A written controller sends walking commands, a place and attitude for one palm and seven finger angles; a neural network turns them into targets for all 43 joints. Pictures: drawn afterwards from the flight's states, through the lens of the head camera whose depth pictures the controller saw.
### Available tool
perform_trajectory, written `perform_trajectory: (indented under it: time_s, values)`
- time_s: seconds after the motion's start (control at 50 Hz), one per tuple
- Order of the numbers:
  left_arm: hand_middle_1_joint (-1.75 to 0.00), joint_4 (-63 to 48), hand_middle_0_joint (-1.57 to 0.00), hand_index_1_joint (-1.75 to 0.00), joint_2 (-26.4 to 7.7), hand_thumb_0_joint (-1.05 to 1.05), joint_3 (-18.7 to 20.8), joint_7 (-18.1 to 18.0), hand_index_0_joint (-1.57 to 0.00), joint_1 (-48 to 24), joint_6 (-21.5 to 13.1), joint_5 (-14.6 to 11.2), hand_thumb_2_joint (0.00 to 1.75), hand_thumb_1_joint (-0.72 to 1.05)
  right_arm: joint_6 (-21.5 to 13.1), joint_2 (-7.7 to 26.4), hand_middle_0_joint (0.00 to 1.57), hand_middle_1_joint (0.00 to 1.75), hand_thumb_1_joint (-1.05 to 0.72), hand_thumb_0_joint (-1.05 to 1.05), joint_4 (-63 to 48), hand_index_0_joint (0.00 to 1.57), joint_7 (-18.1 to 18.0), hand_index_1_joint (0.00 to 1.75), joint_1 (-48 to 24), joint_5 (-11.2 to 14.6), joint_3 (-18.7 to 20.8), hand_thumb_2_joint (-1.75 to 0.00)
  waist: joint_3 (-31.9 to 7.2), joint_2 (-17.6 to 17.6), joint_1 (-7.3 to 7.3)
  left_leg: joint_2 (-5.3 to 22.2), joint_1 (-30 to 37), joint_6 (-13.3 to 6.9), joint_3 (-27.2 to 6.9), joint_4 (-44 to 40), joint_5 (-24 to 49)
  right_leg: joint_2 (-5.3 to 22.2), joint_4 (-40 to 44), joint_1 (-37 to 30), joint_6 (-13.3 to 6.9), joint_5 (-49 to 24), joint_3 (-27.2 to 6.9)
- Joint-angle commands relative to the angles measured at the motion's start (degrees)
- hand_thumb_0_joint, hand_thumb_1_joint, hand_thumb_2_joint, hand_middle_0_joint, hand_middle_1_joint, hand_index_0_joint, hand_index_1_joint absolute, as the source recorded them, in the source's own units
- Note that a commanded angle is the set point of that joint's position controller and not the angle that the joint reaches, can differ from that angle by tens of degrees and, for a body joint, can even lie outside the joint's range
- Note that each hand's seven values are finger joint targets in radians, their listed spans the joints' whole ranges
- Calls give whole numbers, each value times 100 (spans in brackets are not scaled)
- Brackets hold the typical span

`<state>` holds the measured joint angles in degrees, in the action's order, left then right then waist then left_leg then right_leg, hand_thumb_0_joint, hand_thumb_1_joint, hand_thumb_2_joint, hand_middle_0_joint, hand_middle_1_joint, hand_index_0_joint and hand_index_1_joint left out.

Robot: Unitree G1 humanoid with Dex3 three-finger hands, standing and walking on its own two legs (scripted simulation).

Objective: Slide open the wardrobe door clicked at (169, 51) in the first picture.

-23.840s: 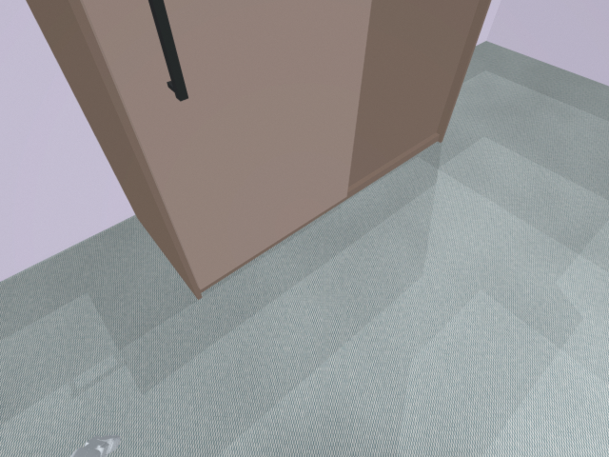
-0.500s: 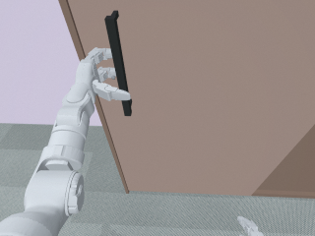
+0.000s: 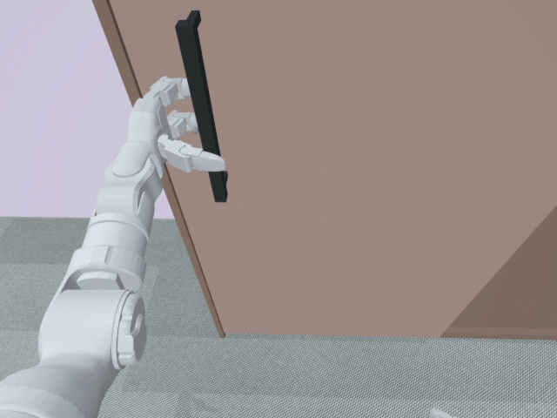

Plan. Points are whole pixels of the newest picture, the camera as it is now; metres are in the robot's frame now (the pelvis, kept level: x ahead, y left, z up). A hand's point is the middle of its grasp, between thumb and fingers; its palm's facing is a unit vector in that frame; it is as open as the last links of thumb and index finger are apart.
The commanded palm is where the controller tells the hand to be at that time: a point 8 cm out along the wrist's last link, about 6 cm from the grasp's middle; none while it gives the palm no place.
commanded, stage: slide the fingers in behind the handle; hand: left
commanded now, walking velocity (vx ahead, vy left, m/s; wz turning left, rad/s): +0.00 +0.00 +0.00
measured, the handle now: (209, 121) +0.49 +0.12 +0.19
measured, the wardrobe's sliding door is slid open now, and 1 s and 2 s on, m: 0.00 0.00 0.00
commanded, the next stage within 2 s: grip the handle and tug to test in 1.56 s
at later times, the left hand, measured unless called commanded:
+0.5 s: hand (214, 134) +0.44 +0.10 +0.20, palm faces -0.04 -1.00 -0.01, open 14.0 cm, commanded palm +0.42 +0.16 +0.20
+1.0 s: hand (219, 136) +0.43 +0.09 +0.20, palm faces -0.01 -1.00 -0.02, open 14.2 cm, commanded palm +0.41 +0.13 +0.20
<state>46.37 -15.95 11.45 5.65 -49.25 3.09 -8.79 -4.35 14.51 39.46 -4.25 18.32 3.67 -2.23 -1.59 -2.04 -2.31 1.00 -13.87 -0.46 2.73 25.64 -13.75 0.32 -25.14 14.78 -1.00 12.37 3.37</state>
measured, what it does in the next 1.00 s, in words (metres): stands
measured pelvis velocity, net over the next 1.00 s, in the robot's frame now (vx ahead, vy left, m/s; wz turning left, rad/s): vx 0.01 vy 0.00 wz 0.01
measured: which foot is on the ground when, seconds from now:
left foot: down 0.00-1.00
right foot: down 0.00-1.00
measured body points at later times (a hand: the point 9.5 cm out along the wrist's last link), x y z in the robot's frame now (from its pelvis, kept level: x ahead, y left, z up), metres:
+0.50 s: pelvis +0.01 +0.00 +0.00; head +0.01 -0.01 +0.45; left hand +0.44 +0.15 +0.20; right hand +0.15 -0.23 -0.11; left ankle -0.01 +0.11 -0.74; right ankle +0.01 -0.11 -0.74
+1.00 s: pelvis +0.01 +0.00 +0.00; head +0.00 -0.02 +0.45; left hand +0.43 +0.14 +0.21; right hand +0.14 -0.24 -0.11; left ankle -0.01 +0.11 -0.74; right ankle +0.01 -0.11 -0.74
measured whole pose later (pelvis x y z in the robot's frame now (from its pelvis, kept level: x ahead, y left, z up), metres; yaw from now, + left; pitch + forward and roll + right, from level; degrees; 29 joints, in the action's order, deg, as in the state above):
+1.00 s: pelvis +0.01 +0.00 +0.00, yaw +1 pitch +0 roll +0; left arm 30.9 -8.8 6.0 -2.0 -42.8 12.2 -8.2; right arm -0.9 13.4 38.0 -3.8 14.3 3.0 -2.1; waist -1.6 -2.3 -0.7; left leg 1.1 -10.4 -0.1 2.1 24.2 -13.8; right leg 0.1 -23.9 11.2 -1.3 12.8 3.9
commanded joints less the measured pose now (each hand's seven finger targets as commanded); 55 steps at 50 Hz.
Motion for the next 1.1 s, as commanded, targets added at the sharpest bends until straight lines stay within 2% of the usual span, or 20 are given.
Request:
perform_trajectory:
  time_s: [0.0,0.02,0.04,0.12,0.3,0.36,0.42,0.48,0.54,0.62,0.64,0.72,0.78,0.82,0.84,0.88,0.92,0.96,1.04,1.08]
  values:
    - [-120,-1517,-30,-120,-1020,0,234,-8,-30,-2748,-353,-93,30,-50,-260,704,20,30,-90,0,-781,20,-28,30,-366,28,243,-90,-1725,384,74,-97,674,-211,-217,-241,1091,-89,227,-623,-57,-1299,-157]
    - [-120,-1645,-30,-120,-885,0,153,-8,-30,-2770,-334,-126,30,-50,-281,696,20,30,-90,0,-817,20,-22,30,-405,28,245,-90,-1715,402,63,-96,685,-216,-204,-251,1030,-89,245,-587,-43,-1253,-163]
    - [-120,-1682,-30,-120,-1032,0,274,-44,-30,-2599,-335,-119,30,-50,-263,715,20,30,-90,0,-830,20,-31,30,-404,23,267,-90,-1772,423,115,-92,697,-222,-194,-241,1092,-81,248,-697,-46,-1278,-156]
    - [-120,-2132,-30,-120,-924,0,190,-130,-30,-2562,-239,-72,30,-50,-259,663,20,30,-90,0,-874,20,-10,30,-531,27,239,-90,-1793,310,141,-83,783,-198,-203,-254,1199,-92,223,-695,-59,-1375,-160]
    - [-120,-2290,-30,-120,-395,0,-194,-319,-30,-2592,130,-65,30,-50,-137,600,20,30,-90,0,-816,20,-23,30,-661,5,221,-90,-1654,299,35,-85,949,-166,-232,-230,1371,-99,245,-554,-49,-1493,-107]
    - [-120,-2394,-30,-120,-459,0,-82,-388,-30,-2469,174,-69,30,-50,-83,590,20,30,-90,0,-876,20,-25,30,-727,-15,214,-90,-1806,333,129,-92,960,-165,-220,-225,1537,-82,211,-729,-58,-1643,-111]
    - [-120,-2206,-30,-120,-162,0,-349,-435,-30,-2636,240,-27,30,-50,-48,561,20,30,-90,0,-832,20,-17,30,-720,-12,201,-90,-1546,414,20,-97,874,-162,-237,-234,1295,-92,257,-536,-43,-1438,-107]
    - [-120,-2333,-30,-120,-432,0,-44,-518,-30,-2606,192,-35,30,-50,-19,567,20,30,-90,0,-890,20,-24,30,-740,-52,212,-90,-1883,508,141,-115,904,-182,-214,-230,1475,-76,210,-820,-50,-1656,-138]
    - [-120,-2266,-30,-120,-410,0,-107,-531,-30,-2490,161,21,30,-50,29,568,20,30,-90,0,-886,20,-14,30,-725,-52,215,-90,-1780,527,120,-101,860,-182,-197,-223,1552,-72,218,-845,-39,-1739,-125]
    - [-120,-2590,-30,-120,-258,0,-168,-523,-30,-2417,162,8,30,-50,34,522,20,30,-90,0,-944,20,14,30,-755,-57,221,-90,-1987,326,168,-114,960,-178,-148,-190,1803,-74,160,-971,-61,-2063,-139]
    - [-120,-2541,-30,-120,-375,0,-72,-523,-30,-2210,171,13,30,-50,57,560,20,30,-90,0,-964,20,14,30,-752,-50,242,-90,-1993,509,218,-105,940,-183,-167,-194,1865,-81,164,-1065,-61,-2087,-112]
    - [-120,-2866,-30,-120,37,0,-395,-519,-30,-2248,293,-21,30,-50,59,506,20,30,-90,0,-961,20,40,30,-815,-41,237,-90,-1865,444,136,-102,1022,-176,-151,-186,1880,-99,180,-933,-51,-2140,-96]
    - [-120,-2976,-30,-120,-163,0,-189,-576,-30,-2063,395,-43,30,-50,87,521,20,30,-90,0,-976,20,30,30,-896,-45,246,-90,-1863,463,218,-118,974,-181,-133,-217,1785,-94,215,-1022,-49,-2060,-111]
    - [-120,-3080,-30,-120,109,0,-469,-580,-30,-2202,439,-5,30,-50,79,496,20,30,-90,0,-969,20,39,30,-900,-44,235,-90,-1765,375,139,-121,1007,-185,-144,-222,1687,-96,246,-883,-47,-1934,-106]
    - [-120,-2969,-30,-120,7,0,-377,-610,-30,-2104,447,3,30,-50,97,532,20,30,-90,0,-959,20,16,30,-881,-57,255,-90,-1723,547,151,-113,986,-190,-168,-239,1686,-97,267,-939,-44,-1880,-74]
    - [-120,-3027,-30,-120,55,0,-437,-608,-30,-2245,482,-12,30,-50,107,515,20,30,-90,0,-940,20,8,30,-908,-54,237,-90,-1712,425,121,-125,997,-185,-163,-249,1605,-96,282,-884,-46,-1835,-100]
    - [-120,-3085,-30,-120,371,0,-700,-606,-30,-2313,491,0,30,-50,80,472,20,30,-90,0,-937,20,15,30,-917,-49,235,-90,-1759,259,83,-130,1107,-173,-177,-209,1668,-102,257,-787,-63,-1844,-94]
    - [-120,-2953,-30,-120,488,0,-804,-624,-30,-2419,501,-45,30,-50,82,493,20,30,-90,0,-900,20,10,30,-907,-49,232,-90,-1623,345,9,-119,1106,-169,-214,-222,1579,-109,295,-678,-50,-1719,-71]
    - [-120,-2689,-30,-120,255,0,-638,-648,-30,-2543,451,-21,30,-50,73,532,20,30,-90,0,-836,20,-27,30,-851,-79,240,-90,-1712,530,24,-132,1056,-181,-255,-249,1447,-102,311,-728,-47,-1559,-76]
    - [-120,-2717,-30,-120,520,0,-848,-633,-30,-2727,421,-25,30,-50,52,468,20,30,-90,0,-836,20,-14,30,-894,-64,209,-90,-1679,325,-32,-146,1096,-184,-228,-209,1440,-94,305,-614,-49,-1599,-95]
